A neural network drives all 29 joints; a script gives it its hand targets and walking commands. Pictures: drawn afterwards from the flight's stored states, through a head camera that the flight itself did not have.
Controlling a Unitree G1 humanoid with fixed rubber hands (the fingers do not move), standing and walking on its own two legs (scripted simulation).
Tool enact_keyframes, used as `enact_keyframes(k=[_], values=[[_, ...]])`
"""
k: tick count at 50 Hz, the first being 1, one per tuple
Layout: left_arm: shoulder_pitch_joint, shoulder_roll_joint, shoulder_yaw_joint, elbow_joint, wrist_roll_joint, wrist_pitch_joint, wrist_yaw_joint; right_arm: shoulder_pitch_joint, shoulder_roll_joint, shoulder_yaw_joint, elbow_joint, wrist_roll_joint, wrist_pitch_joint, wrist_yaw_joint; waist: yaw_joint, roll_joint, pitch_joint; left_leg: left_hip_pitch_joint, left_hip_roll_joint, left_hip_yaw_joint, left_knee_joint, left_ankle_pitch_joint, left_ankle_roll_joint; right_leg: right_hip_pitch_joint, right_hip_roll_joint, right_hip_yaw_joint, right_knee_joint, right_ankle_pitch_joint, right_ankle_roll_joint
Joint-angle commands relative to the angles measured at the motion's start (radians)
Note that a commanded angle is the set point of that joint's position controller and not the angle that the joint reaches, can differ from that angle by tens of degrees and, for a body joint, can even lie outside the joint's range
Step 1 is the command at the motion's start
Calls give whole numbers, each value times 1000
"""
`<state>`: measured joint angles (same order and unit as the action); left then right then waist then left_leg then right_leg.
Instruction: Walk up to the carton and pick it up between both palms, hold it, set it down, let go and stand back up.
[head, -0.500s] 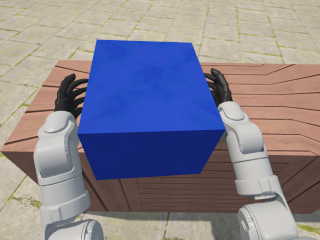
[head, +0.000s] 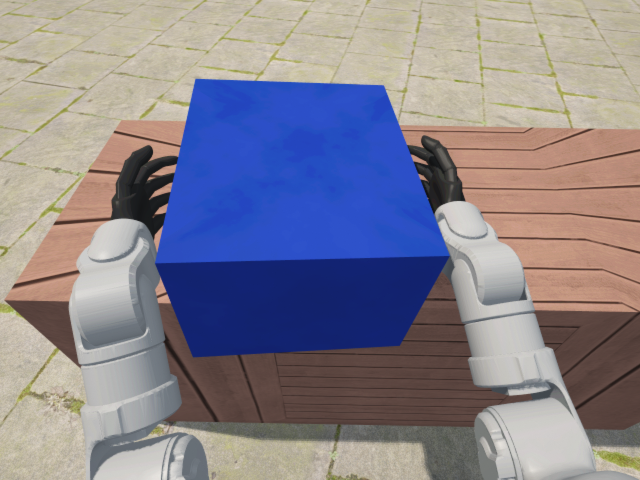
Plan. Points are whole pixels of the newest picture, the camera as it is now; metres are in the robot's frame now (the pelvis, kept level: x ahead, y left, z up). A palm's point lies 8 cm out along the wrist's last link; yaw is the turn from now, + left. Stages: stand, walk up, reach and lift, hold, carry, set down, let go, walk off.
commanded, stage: hold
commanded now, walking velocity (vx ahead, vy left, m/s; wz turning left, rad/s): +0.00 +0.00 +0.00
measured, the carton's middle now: (296, 210) +0.40 -0.01 +0.14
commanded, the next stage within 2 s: set down in 0.42 s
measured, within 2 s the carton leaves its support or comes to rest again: neither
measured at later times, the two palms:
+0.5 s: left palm (137, 222) +0.35 +0.16 +0.18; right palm (446, 205) +0.35 -0.18 +0.17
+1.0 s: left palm (152, 212) +0.38 +0.16 +0.16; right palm (437, 200) +0.38 -0.18 +0.15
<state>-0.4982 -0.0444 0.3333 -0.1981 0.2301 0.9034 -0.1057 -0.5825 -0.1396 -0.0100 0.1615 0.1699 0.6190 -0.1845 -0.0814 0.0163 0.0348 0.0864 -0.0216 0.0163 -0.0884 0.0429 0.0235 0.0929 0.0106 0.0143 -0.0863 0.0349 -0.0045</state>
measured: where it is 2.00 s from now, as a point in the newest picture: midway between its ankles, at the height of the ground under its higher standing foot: outside the picture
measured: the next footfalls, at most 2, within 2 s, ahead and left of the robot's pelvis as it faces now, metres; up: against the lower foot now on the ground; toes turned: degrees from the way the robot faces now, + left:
none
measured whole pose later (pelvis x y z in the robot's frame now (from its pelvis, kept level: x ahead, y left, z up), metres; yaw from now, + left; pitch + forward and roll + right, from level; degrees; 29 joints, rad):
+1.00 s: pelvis +0.01 +0.01 +0.00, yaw +0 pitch +1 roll +0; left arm -0.55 -0.05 0.36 -0.05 0.25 0.79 -0.11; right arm -0.62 -0.10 -0.07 0.28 0.09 0.53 -0.14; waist -0.10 0.02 0.02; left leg 0.04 -0.03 0.01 -0.09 0.04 0.03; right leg 0.05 0.00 0.01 -0.09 0.03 0.00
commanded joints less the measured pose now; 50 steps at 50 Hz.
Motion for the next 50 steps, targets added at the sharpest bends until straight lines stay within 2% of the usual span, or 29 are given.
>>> enact_keyframes(k=[1,3,4,5,7,8,9,12,13,14,17,21,23,25,26,27,29,30,31,32,33,35,36,39,41,44,45,47,50], values=[[-520,-289,-395,-107,-141,-42,-125,-560,393,306,-283,99,-62,74,14,-27,-431,56,17,7,28,163,-14,206,13,7,103,218,82],[-512,-278,-369,-80,-121,-37,-132,-543,385,296,-251,97,-57,72,14,-19,-388,48,15,12,24,137,-14,204,10,10,95,200,82],[-536,-280,-376,-104,-128,-40,-132,-555,389,289,-254,97,-58,72,14,-25,-405,50,16,10,25,142,-17,198,14,5,97,190,83],[-542,-303,-399,-114,-141,-40,-131,-575,397,301,-280,106,-62,71,8,-5,-419,51,14,11,35,167,-20,203,13,5,100,216,78],[-544,-315,-423,-139,-155,-40,-125,-586,390,310,-318,112,-65,71,-3,-1,-467,91,18,3,48,209,-26,195,17,5,103,236,72],[-539,-307,-418,-142,-153,-41,-124,-571,384,308,-311,109,-63,72,0,-15,-461,93,19,-1,51,226,-27,185,18,7,102,243,71],[-529,-299,-418,-135,-143,-36,-123,-558,392,309,-300,112,-61,71,3,8,-451,101,15,7,55,235,-34,185,19,6,98,247,76],[-517,-300,-425,-142,-152,-31,-125,-537,378,301,-295,108,-59,68,-16,1,-449,117,15,5,63,254,-38,180,23,2,96,256,71],[-511,-307,-430,-159,-154,-29,-124,-538,392,313,-312,123,-60,67,-8,8,-475,120,10,8,65,261,-39,191,20,3,96,276,71],[-506,-312,-439,-168,-157,-26,-125,-525,382,304,-313,115,-58,66,-23,13,-457,121,10,1,63,265,-44,174,20,6,93,274,69],[-489,-296,-436,-170,-156,-13,-130,-530,374,313,-337,119,-54,63,-21,-2,-457,135,11,0,66,290,-44,194,25,-5,94,306,74],[-494,-287,-412,-152,-141,-7,-126,-549,355,293,-325,114,-53,72,-8,1,-401,100,19,3,49,222,-44,181,22,-4,85,230,70],[-483,-287,-417,-142,-161,-16,-128,-536,381,336,-342,135,-52,57,9,-53,-438,94,13,20,32,210,-21,219,10,-3,89,277,82],[-490,-300,-414,-128,-160,-23,-132,-550,386,335,-357,138,-54,49,7,-53,-429,75,17,18,16,185,-11,232,7,5,94,276,85],[-489,-301,-398,-107,-147,-25,-133,-546,368,317,-330,124,-54,52,12,-36,-407,57,19,20,12,174,-10,227,9,8,92,252,85],[-498,-283,-385,-108,-141,-32,-134,-552,372,323,-320,129,-55,55,27,-47,-413,56,21,25,11,161,-7,233,3,9,94,243,83],[-517,-277,-383,-101,-133,-46,-133,-531,367,293,-278,112,-59,58,9,-37,-391,48,20,27,1,133,-11,209,5,5,81,206,85],[-527,-268,-370,-93,-128,-50,-132,-535,370,294,-267,114,-64,59,19,-28,-386,41,22,28,-1,126,-8,206,1,5,81,194,83],[-538,-278,-382,-88,-129,-54,-132,-537,369,275,-246,101,-68,62,-2,-17,-384,55,21,23,0,123,-12,186,4,8,82,182,77],[-557,-278,-376,-76,-126,-63,-130,-551,372,262,-238,92,-74,69,8,-14,-399,56,21,27,4,109,-11,172,4,0,80,158,79],[-568,-281,-384,-74,-134,-73,-128,-567,370,251,-235,83,-82,73,-3,7,-407,62,22,28,9,101,-14,149,4,-2,78,139,77],[-613,-286,-389,-72,-131,-92,-120,-591,376,234,-209,71,-92,86,-1,27,-407,43,24,24,11,72,-15,111,4,-1,76,84,70],[-606,-293,-388,-57,-131,-99,-116,-607,392,247,-216,71,-99,92,8,16,-433,57,28,25,13,82,-9,99,5,-2,77,87,68],[-607,-296,-363,7,-118,-120,-111,-604,372,200,-159,17,-112,114,-8,-3,-426,38,26,17,12,60,-10,85,11,-17,77,72,68],[-587,-305,-353,55,-107,-132,-112,-585,368,185,-116,-4,-124,124,-17,16,-442,75,21,18,19,97,-13,75,18,-19,67,97,67],[-579,-311,-348,36,-110,-145,-113,-581,385,200,-133,-1,-137,125,-32,-11,-497,119,18,9,28,188,-14,112,27,-26,68,203,69],[-587,-310,-346,23,-111,-150,-112,-586,389,206,-134,2,-140,127,-22,-13,-504,122,19,7,32,220,-11,115,26,-25,71,232,70],[-575,-322,-348,26,-114,-155,-112,-583,391,206,-142,-4,-150,130,-29,-20,-512,119,15,6,32,259,-19,145,26,-27,73,282,71],[-564,-353,-385,-31,-125,-161,-106,-574,413,251,-179,13,-164,133,-32,-5,-576,174,9,5,46,378,-32,174,29,-25,85,413,70]])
